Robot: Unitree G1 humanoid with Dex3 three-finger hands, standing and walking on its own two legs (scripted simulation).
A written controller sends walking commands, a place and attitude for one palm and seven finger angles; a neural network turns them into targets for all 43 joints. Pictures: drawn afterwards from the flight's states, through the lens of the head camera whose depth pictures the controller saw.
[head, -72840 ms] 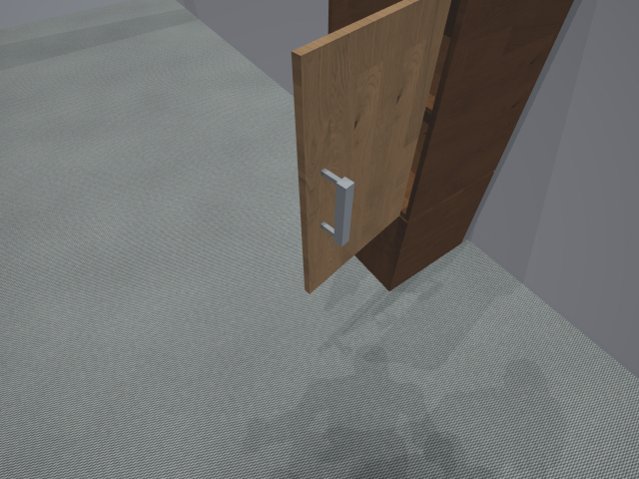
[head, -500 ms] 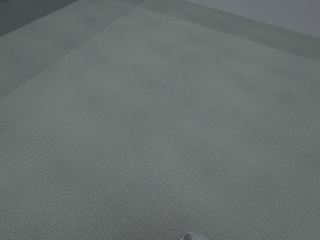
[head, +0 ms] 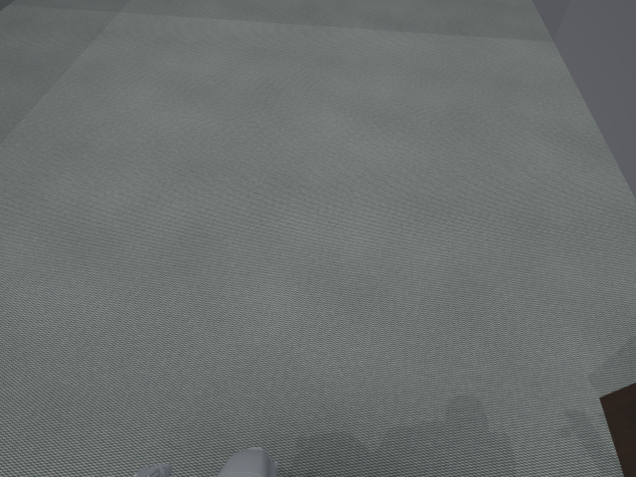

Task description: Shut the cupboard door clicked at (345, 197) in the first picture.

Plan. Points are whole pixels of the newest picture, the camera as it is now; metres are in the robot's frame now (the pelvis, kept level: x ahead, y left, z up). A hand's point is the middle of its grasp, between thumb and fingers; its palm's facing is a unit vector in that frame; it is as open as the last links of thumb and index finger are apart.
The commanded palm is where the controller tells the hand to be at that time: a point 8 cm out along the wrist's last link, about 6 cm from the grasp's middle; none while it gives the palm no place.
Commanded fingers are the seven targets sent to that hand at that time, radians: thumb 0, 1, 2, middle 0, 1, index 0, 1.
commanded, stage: turn to face it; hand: left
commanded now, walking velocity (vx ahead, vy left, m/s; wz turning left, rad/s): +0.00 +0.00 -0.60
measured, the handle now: out of the picture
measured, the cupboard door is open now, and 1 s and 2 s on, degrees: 23 23 23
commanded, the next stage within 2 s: take the last steps up to it in 1.96 s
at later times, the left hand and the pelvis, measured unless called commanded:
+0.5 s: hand (199, 441) +0.18 +0.18 -0.15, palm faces -0.29 -0.93 -0.23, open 7.4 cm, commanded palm none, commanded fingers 0.00 0.90 0.90 -0.20 -0.30 -0.20 -0.30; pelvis +0.01 +0.02 +0.00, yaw -19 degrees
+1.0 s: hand (227, 428) +0.20 +0.15 -0.18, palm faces -0.50 -0.85 -0.18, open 7.4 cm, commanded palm none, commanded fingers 0.00 0.90 0.90 -0.20 -0.30 -0.20 -0.30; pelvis +0.04 +0.02 +0.00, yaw -35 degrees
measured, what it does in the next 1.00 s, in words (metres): steps on the spot, turning right: left foot, then right foot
